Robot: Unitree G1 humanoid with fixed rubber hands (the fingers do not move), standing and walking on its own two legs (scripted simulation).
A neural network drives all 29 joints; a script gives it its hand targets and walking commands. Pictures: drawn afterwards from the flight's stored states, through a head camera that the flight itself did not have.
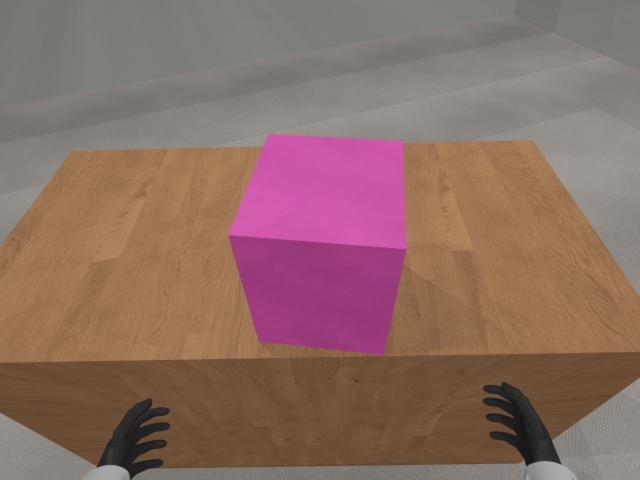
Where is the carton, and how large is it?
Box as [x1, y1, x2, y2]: [228, 134, 406, 354]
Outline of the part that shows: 268,134 228,234 258,340 383,354 406,248 402,141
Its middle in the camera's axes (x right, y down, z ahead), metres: +0.01 +0.02 +0.59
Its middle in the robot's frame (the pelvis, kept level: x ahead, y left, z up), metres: +0.43 +0.02 +0.03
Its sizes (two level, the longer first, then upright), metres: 0.210 0.200 0.250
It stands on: a pedestal, 0.69 m high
